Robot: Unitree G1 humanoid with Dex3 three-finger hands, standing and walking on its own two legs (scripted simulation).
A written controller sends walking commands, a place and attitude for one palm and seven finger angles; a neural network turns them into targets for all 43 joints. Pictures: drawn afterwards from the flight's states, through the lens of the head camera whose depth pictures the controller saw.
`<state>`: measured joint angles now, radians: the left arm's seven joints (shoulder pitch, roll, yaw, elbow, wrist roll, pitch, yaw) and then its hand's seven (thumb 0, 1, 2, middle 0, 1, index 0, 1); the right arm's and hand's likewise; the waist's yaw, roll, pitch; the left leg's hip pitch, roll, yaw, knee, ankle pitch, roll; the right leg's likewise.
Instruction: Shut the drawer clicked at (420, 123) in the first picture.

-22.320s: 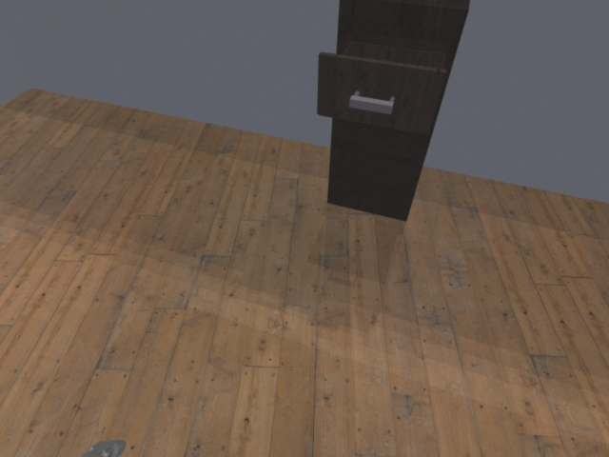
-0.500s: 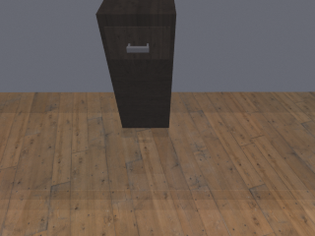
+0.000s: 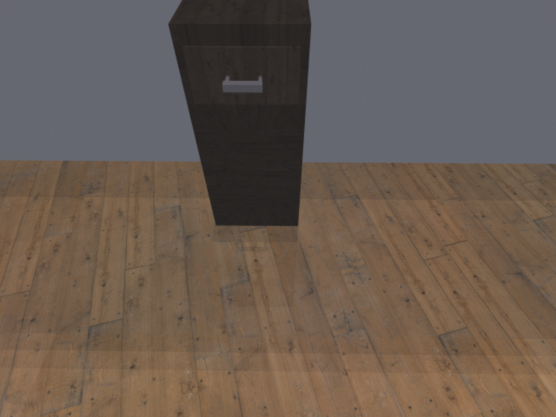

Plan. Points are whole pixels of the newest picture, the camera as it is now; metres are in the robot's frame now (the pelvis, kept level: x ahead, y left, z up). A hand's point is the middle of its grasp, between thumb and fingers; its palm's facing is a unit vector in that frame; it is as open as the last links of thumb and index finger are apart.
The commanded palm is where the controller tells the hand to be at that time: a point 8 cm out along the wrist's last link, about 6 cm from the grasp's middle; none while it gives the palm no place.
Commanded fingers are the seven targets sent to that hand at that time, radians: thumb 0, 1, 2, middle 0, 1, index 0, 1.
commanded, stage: look to check the result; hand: left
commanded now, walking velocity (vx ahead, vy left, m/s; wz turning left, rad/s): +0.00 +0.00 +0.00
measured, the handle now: (243, 82) +0.99 +0.16 -0.04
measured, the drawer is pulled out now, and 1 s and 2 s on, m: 0.00 0.00 0.00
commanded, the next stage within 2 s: stand and wait in 0.10 s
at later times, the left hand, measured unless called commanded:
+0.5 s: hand out of the picture +0.03 +0.18 -0.17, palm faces +0.02 -0.97 -0.24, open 7.4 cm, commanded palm none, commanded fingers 0.00 0.90 0.90 -0.20 -0.30 -0.20 -0.30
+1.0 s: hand out of the picture +0.06 +0.20 -0.16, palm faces +0.01 -0.96 -0.28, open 7.4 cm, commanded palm none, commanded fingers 0.00 0.90 0.90 -0.20 -0.30 -0.20 -0.30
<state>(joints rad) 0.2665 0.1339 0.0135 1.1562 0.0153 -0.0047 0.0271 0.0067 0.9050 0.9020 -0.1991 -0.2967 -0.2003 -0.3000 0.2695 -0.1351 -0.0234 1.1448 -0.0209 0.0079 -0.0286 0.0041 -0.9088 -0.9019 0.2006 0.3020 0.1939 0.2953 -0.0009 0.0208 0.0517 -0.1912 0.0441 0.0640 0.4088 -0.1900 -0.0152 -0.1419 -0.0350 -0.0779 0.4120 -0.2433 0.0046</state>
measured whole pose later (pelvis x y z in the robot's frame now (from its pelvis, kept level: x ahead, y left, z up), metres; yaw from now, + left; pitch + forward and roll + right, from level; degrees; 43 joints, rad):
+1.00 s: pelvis +0.01 -0.02 +0.00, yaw +0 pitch -1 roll +0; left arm 0.16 0.24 0.03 1.14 0.02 -0.02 0.01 0.01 0.90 0.90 -0.20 -0.30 -0.20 -0.30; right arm 0.17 -0.25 -0.02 1.14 -0.02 0.01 -0.02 0.00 -0.90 -0.90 0.20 0.30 0.20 0.30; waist 0.00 0.03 0.05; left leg -0.15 0.07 0.06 0.35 -0.17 -0.04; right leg -0.10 -0.01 -0.09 0.35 -0.22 -0.02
